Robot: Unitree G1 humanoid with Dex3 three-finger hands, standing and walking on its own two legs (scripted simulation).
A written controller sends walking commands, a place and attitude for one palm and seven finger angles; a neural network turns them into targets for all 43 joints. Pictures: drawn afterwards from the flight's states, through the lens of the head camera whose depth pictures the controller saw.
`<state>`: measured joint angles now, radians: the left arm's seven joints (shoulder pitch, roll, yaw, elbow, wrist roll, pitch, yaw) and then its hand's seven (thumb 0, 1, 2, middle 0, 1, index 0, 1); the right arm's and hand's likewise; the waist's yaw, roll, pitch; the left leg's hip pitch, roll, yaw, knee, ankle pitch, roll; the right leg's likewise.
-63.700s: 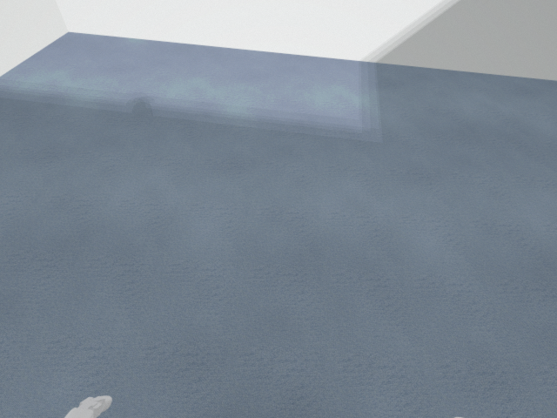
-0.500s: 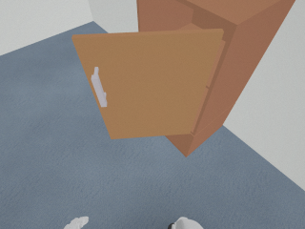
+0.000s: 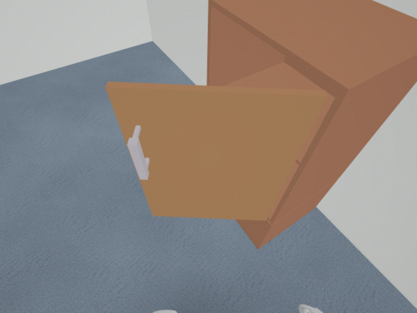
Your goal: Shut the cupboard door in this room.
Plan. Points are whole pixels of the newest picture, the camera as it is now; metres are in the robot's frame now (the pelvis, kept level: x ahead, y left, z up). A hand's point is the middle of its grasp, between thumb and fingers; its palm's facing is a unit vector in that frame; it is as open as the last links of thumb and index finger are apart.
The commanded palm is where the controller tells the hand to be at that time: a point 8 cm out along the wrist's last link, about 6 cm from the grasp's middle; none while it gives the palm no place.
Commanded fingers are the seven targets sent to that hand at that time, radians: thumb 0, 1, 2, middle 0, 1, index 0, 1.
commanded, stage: come to a stop and stand still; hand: left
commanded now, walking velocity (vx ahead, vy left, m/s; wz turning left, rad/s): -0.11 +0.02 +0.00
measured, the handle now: (140, 153) +0.44 +0.21 -0.01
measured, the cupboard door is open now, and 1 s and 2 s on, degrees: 55 55 55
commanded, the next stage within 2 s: look again from close up in 1.12 s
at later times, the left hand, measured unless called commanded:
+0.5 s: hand out of the picture -0.02 +0.16 -0.16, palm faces +0.08 -0.97 -0.22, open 7.3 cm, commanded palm none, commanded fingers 0.00 0.90 0.90 -0.20 -0.30 -0.20 -0.30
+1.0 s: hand out of the picture -0.03 +0.31 -0.16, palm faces +0.01 -0.95 -0.33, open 7.4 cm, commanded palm none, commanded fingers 0.00 0.90 0.90 -0.20 -0.30 -0.20 -0.30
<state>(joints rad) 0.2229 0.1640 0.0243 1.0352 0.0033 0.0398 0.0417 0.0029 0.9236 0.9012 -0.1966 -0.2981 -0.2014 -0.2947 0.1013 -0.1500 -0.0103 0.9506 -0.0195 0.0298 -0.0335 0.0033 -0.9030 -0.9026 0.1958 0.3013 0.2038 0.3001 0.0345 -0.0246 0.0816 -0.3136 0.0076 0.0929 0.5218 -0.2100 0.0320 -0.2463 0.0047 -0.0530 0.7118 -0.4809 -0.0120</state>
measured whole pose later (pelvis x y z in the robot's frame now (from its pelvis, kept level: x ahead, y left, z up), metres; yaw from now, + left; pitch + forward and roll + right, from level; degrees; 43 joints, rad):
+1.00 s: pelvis -0.09 +0.06 +0.00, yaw +1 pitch -2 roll +0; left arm 0.23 0.33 0.01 0.97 0.02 0.01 0.02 0.00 0.91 0.90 -0.19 -0.30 -0.20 -0.29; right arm 0.20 -0.26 -0.02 0.96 -0.03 0.00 0.01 0.01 -0.90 -0.90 0.20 0.30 0.21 0.30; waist 0.01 -0.02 0.03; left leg -0.23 -0.07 0.05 0.50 -0.24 0.09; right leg -0.25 -0.10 0.04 0.49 -0.21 0.01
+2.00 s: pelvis -0.07 +0.00 +0.01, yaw +1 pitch -1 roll +0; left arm 0.18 0.28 -0.02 1.09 0.01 0.00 0.01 0.00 0.91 0.90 -0.20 -0.30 -0.20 -0.29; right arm 0.16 -0.28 0.00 1.14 -0.03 0.01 0.01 0.01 -0.90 -0.90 0.19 0.30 0.20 0.30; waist 0.00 -0.01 0.01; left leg -0.16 0.01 0.00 0.41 -0.23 -0.01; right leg -0.18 -0.02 0.00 0.40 -0.20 0.02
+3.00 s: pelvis -0.02 -0.01 +0.00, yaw +1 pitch -2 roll +0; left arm 0.24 0.15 0.00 1.01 0.01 0.00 0.04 0.00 0.92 0.90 -0.20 -0.30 -0.20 -0.29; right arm 0.27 -0.18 -0.03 1.00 -0.02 0.00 -0.01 0.01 -0.93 -0.90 0.19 0.30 0.20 0.30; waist -0.01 0.04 0.01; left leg -0.19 0.03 0.06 0.55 -0.32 0.00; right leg -0.26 -0.02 -0.07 0.55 -0.26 -0.02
